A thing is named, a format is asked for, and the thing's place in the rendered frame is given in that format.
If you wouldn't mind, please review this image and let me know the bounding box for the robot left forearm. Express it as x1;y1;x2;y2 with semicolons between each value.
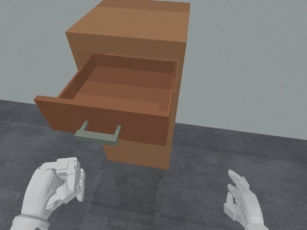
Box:
10;215;50;230

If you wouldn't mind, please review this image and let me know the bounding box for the handle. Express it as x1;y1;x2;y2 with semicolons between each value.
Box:
74;121;122;147

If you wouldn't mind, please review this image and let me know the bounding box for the robot right hand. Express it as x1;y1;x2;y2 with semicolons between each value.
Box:
224;170;264;228

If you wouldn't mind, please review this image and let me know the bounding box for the robot left hand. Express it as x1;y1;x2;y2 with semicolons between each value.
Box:
21;157;86;219

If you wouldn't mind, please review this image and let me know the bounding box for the cabinet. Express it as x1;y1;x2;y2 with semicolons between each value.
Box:
65;0;191;170

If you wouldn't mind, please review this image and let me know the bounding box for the drawer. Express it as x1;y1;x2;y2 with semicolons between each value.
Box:
34;53;177;147

